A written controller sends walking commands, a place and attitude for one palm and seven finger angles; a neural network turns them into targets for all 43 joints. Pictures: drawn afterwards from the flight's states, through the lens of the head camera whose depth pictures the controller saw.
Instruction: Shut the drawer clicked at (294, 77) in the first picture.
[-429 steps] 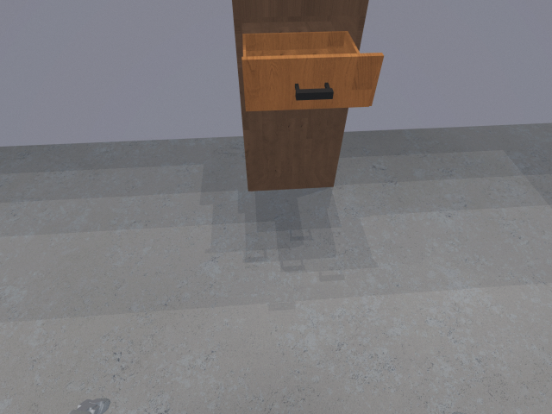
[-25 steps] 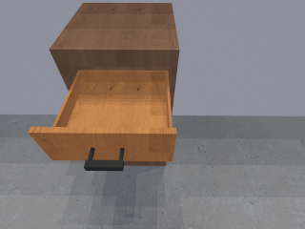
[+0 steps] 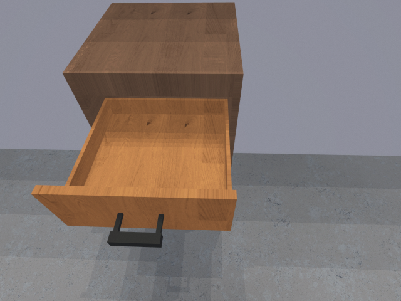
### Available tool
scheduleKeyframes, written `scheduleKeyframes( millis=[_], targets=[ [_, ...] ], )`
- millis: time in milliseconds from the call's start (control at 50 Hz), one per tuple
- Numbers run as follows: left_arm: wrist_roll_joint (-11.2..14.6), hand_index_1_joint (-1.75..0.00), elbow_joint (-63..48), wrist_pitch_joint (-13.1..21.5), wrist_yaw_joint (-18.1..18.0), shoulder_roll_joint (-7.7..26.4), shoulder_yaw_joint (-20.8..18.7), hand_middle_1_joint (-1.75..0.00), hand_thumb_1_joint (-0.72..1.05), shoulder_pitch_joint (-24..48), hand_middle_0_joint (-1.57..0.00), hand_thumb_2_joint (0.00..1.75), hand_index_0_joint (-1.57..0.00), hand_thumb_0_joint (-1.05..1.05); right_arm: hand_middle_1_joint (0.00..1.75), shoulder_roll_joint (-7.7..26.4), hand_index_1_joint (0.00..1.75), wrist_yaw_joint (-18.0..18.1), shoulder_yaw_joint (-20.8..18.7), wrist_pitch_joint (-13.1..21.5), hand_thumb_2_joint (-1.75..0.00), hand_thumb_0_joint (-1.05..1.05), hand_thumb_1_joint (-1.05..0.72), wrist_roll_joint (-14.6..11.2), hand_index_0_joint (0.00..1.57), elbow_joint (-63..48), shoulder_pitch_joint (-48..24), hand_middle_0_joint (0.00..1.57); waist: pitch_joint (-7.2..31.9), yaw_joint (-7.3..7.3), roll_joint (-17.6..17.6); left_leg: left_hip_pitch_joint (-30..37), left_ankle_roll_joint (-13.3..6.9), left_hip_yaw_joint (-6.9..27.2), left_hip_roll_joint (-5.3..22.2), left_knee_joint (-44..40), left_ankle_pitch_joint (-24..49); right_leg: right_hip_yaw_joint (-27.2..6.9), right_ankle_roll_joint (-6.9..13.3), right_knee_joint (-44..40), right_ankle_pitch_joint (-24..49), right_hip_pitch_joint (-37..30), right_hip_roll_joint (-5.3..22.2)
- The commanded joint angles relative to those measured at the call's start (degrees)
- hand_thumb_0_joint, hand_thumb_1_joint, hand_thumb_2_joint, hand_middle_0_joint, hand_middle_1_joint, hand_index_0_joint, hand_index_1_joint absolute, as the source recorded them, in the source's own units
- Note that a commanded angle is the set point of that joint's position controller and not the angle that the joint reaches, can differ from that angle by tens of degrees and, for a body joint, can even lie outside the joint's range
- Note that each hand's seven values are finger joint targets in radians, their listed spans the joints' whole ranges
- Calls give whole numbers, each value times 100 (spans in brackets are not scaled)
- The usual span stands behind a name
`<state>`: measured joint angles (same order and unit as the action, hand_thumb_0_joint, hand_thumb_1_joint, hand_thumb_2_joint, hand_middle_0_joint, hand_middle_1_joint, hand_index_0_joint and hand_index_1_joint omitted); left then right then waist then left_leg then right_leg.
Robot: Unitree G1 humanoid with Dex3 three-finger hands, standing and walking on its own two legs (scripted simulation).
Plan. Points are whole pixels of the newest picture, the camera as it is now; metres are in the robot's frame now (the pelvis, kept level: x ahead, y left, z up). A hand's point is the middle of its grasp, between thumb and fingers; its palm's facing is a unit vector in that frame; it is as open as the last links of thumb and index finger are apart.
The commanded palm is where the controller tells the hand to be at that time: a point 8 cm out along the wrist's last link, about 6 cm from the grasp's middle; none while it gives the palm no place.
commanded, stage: come to a stop and stand still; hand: left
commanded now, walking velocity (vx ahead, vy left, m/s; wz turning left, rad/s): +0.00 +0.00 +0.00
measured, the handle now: (137, 228) +0.26 +0.15 -0.02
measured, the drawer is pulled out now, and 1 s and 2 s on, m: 0.30 0.30 0.30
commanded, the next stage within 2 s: look again from close up in 0.36 s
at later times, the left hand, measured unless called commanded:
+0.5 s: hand out of the picture +0.05 +0.17 -0.16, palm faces +0.00 -0.97 -0.25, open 7.4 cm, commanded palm none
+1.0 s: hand out of the picture +0.00 +0.16 -0.17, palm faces +0.01 -0.97 -0.23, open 7.4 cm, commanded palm none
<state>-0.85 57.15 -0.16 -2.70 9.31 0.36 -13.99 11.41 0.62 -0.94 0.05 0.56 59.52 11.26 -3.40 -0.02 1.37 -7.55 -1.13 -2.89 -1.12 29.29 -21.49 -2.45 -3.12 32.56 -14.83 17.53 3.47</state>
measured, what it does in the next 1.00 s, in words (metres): stands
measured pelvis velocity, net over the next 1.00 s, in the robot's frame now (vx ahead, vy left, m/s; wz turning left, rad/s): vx -0.01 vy -0.02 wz -0.01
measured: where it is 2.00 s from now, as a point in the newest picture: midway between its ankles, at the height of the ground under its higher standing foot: outside the picture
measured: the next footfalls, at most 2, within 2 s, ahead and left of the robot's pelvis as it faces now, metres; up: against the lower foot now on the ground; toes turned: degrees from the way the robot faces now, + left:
none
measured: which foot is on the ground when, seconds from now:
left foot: down 0.00-1.00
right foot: down 0.00-1.00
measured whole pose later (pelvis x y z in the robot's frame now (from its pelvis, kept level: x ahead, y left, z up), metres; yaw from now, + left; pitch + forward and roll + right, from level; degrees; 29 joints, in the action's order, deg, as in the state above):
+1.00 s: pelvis -0.01 -0.02 +0.00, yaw -1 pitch -1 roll +1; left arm -1.1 61.3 -0.4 -2.5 8.7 -0.2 -15.8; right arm 8.3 1.2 -1.0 0.9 0.1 66.0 15.6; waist -3.0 0.1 0.8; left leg -6.2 0.4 -2.9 0.8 26.3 -19.4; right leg -2.0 -1.5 29.4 -12.6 16.2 1.5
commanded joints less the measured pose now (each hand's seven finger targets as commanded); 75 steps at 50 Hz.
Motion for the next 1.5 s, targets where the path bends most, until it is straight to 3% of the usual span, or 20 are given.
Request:
scheduleKeyframes(
  millis=[0,160,720,860,1020,1040,1060,1080,1100,1120,1140,1160,1180,1200,1260,1300,1320,1380,1440,1480],
  targets=[
    [15,-30,-215,113,-68,859,-170,-30,90,-220,-20,90,-20,0,30,550,30,63,-146,105,-90,0,-90,2,20,-136,309,20,434,54,-199,21,-9,505,622,-486,2360,-202,443,-307,2058,-503,327],
    [14,-30,-160,124,-64,828,-175,-30,90,-115,-20,90,-20,0,30,504,30,80,-135,121,-90,0,-90,-2,20,87,455,20,461,52,-205,85,23,435,649,-552,2328,-208,462,-407,2188,-645,357],
    [-12,-30,129,53,-36,702,-164,-30,90,-312,-20,90,-20,0,30,275,30,86,-105,123,-90,0,-90,-33,20,487,737,20,-97,34,-99,-147,-74,443,683,-879,1131,-274,430,-871,692,-191,183],
    [-16,-30,178,79,-41,659,-178,-30,90,-428,-20,90,-20,0,30,212,30,100,-108,150,-90,0,-90,-38,20,532,866,20,106,49,-128,-37,-71,405,684,-782,1384,-281,456,-797,983,-251,209],
    [-16,-30,171,52,-43,609,-175,-30,90,-433,-20,90,-20,0,30,171,30,108,-110,145,-90,0,-90,-38,20,550,900,20,-103,31,-57,-190,-93,453,713,-856,1181,-272,443,-824,730,-117,145],
    [-8,-30,506,175,-204,747,-215,-30,90,-961,-20,90,-20,0,30,416,30,89,-91,188,-90,0,-90,-35,20,39,311,20,148,-216,-669,-720,125,130,845,253,1658,-259,423,-497,3018,-822,482],
    [1107,-32,-8324,1444,-137,1960,-892,-32,90,3472,-22,90,-22,0,30,1322,30,321,-156,1189,-90,0,-90,-383,20,-2079,278,20,3083,345,458,375,29,227,84,-617,2312,-10,517,-185,2359,-1618,-57],
    [633,-34,-6821,1126,-409,1475,-879,-34,90,618,-24,90,-24,0,30,788,30,562,-141,1692,-90,0,-90,-240,20,-1734,-132,20,2837,-152,1346,528,61,109,166,-575,3052,204,674,36,1498,-1376,-311],
    [819,-37,-5709,381,-570,169,-67,-37,90,-1030,-26,90,-26,0,30,593,30,487,-145,1930,-90,0,-90,-307,20,-1714,-185,20,1738,44,1069,-224,318,244,327,-521,2955,669,483,-88,768,-645,-220],
    [929,-39,-5731,371,-489,-120,52,-39,90,-688,-28,90,-28,0,30,757,30,414,-109,1991,-90,0,-90,-302,20,-1547,56,20,841,224,244,-663,263,328,291,-374,2259,768,358,-195,638,-169,-215],
    [952,-41,-5926,660,-378,-19,-14,-41,90,-369,-30,90,-30,0,30,855,30,358,-204,2093,-90,0,-90,-232,20,-1841,-40,20,180,375,-297,-1164,161,457,221,-156,1502,819,319,-233,320,300,-216],
    [994,-43,-5798,1006,-189,-53,-126,-43,90,-809,-32,90,-32,0,30,893,30,293,-288,2182,-90,0,-90,-161,20,-2083,-22,20,142,301,-824,-1528,112,433,166,48,1003,889,306,-136,-93,554,-234],
    [1067,-45,-5482,1363,57,-209,-187,-45,90,-1686,-34,90,-34,0,30,871,30,209,-326,2241,-90,0,-90,-108,20,-2345,-127,20,263,68,-1202,-1924,116,411,129,280,676,934,318,86,-464,718,-248],
    [1118,-47,-5319,1753,339,-267,-267,-47,90,-2468,-36,90,-36,0,30,835,30,86,-348,2270,-90,0,-90,-117,20,-2618,-224,20,462,-156,-887,-2128,177,303,66,489,664,911,382,342,-446,680,-234],
    [1303,-54,-5400,3124,1288,-146,-462,-54,90,-2866,-42,90,-42,0,30,867,30,-239,-442,2128,-90,0,-90,-80,20,-3141,-429,20,800,-245,-1208,-3175,288,100,-36,1333,399,768,437,1158,-404,1096,-243],
    [1184,-58,-5841,3885,1805,197,-542,-58,90,-2719,-46,90,-46,0,30,930,30,-415,-520,2097,-90,0,-90,-87,20,-3508,-548,20,1016,-192,-533,-3419,230,46,-74,1862,262,545,523,1539,-367,1373,-194],
    [1229,-60,-6324,4073,1964,238,-529,-60,90,-2745,-48,90,-48,0,30,901,30,-453,-490,2107,-90,0,-90,-96,20,-3737,-550,20,1446,-286,-193,-3488,169,31,-92,2021,340,451,544,1744,-278,1360,-178],
    [1444,-67,-7422,3963,1993,434,-698,-67,90,-2345,-54,90,-54,0,30,851,30,-357,-461,2035,-90,0,-90,-136,20,-4096,-449,20,1919,-198,175,-3584,84,121,-64,2377,389,377,524,2078,-326,1697,-224],
    [1466,-73,-7760,3432,1718,361,-709,-73,90,-2135,-60,90,-60,0,30,836,30,-183,-416,1830,-90,0,-90,-215,20,-4224,-256,20,1596,30,145,-3766,59,254,-35,2492,15,432,491,2029,-759,2054,-275],
    [1400,-78,-8278,3215,1659,417,-576,-78,90,-1804,-64,90,-64,0,30,875,30,-86,-369,1765,-90,0,-90,-245,20,-4306,-144,20,1746,145,193,-3768,22,318,-10,2643,102,429,470,2077,-585,2092,-273]
  ],
)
